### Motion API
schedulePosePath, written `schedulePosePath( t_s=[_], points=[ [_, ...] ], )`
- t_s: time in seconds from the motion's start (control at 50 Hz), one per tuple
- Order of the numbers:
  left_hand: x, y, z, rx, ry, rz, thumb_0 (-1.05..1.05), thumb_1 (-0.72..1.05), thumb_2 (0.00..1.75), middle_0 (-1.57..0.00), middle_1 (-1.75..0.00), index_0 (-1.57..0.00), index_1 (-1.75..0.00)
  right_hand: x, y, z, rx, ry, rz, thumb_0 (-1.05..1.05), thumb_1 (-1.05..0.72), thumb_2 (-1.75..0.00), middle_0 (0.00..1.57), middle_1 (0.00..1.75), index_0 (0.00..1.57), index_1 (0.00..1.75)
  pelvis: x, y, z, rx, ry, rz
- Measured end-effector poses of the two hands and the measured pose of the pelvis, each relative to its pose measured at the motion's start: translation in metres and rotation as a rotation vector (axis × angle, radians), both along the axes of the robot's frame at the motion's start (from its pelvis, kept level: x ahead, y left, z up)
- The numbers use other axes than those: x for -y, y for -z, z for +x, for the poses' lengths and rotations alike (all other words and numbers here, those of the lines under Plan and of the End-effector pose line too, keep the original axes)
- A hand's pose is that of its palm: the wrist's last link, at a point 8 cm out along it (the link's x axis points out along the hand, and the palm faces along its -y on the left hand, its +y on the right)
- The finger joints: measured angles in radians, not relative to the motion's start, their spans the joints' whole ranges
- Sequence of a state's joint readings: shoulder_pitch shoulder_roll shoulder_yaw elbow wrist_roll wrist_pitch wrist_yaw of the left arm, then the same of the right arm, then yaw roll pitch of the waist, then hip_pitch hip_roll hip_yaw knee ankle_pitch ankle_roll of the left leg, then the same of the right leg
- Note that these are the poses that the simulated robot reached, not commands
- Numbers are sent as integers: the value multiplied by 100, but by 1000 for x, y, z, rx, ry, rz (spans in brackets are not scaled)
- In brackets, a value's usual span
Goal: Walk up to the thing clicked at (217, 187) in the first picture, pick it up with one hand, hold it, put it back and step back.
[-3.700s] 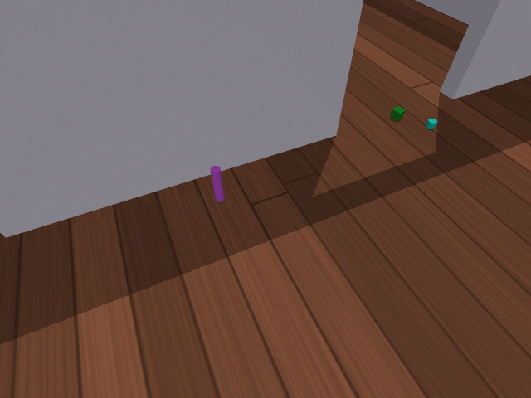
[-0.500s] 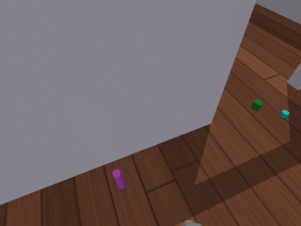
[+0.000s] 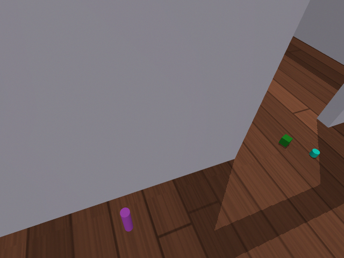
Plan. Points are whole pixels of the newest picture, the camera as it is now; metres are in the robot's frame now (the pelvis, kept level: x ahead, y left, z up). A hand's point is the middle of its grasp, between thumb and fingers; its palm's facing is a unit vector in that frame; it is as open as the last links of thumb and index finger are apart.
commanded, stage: walk up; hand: left
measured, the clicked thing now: (127, 220) +0.44 +0.21 -0.66
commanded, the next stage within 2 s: stand in 1.38 s
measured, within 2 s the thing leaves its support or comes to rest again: neither
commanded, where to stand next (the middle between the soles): +0.08 +0.00 m, yaw +0 degrees
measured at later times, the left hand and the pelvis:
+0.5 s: hand out of the picture +0.08 +0.25 -0.14, palm faces +0.00 -0.94 -0.35, open 7.4 cm; pelvis +0.02 -0.01 +0.02, yaw +0 degrees
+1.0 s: hand out of the picture +0.13 +0.23 -0.14, palm faces -0.05 -0.95 -0.32, open 7.4 cm; pelvis +0.03 -0.01 +0.02, yaw -2 degrees
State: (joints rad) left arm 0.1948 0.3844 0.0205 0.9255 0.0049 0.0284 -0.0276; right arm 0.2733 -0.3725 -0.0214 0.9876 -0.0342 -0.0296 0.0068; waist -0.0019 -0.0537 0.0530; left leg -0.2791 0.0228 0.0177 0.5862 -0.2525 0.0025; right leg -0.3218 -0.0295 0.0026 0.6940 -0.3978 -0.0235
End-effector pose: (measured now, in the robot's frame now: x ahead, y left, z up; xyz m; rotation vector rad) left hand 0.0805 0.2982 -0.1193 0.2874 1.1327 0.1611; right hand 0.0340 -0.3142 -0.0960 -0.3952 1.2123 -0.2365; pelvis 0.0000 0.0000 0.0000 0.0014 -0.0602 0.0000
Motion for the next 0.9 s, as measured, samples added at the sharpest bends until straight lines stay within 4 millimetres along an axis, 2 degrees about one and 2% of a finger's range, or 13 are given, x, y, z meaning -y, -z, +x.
schedulePosePath(
  t_s=[0.1, 0.24, 0.34, 0.44, 0.54, 0.66, 0.8, 0.9],
  points=[
    [-4, 8, -16, -91, -13, 1, 0, 90, 90, -20, -30, -21, -30, -3, -3, 17, 2, -16, 5, 1, -90, -90, 21, 30, 20, 30, 0, -2, 2, -9, 14, -14],
    [0, -2, -32, -157, -47, 15, 1, 90, 90, -20, -30, -21, -30, -10, 3, 55, 45, -40, 55, 0, -90, -90, 21, 30, 20, 30, 4, -8, 10, -9, 8, -12],
    [4, -12, -29, -152, -60, 32, 1, 90, 90, -20, -30, -21, -30, -15, 7, 84, 91, -55, 95, 0, -90, -90, 21, 30, 20, 30, 7, -11, 16, -9, 5, -9],
    [6, -20, -15, -123, -64, 44, 1, 90, 90, -21, -30, -21, -30, -16, 7, 97, 110, -55, 115, 0, -90, -90, 21, 30, 20, 30, 10, -14, 21, -8, 5, -6],
    [10, -22, 4, -91, -53, 41, 1, 90, 90, -20, -30, -21, -30, -12, 6, 94, 86, -41, 108, 0, -90, -90, 21, 30, 20, 30, 12, -16, 24, -12, 7, -3],
    [17, -20, 22, -81, -26, 27, 0, 90, 90, -20, -30, -21, -30, -2, 4, 77, 40, -1, 87, 0, -90, -90, 21, 30, 20, 30, 13, -18, 27, -16, 13, -3],
    [23, -17, 35, -85, -4, 11, 0, 90, 90, -21, -30, -21, -30, 4, 3, 56, -14, 39, 68, 0, -90, -90, 20, 30, 20, 30, 13, -19, 31, -19, 19, -2],
    [23, -16, 40, -89, 5, 11, 0, 90, 90, -21, -30, -21, -30, 3, 4, 48, -32, 57, 68, 0, -90, -90, 20, 30, 20, 30, 13, -19, 33, -21, 24, -3]
  ],
)
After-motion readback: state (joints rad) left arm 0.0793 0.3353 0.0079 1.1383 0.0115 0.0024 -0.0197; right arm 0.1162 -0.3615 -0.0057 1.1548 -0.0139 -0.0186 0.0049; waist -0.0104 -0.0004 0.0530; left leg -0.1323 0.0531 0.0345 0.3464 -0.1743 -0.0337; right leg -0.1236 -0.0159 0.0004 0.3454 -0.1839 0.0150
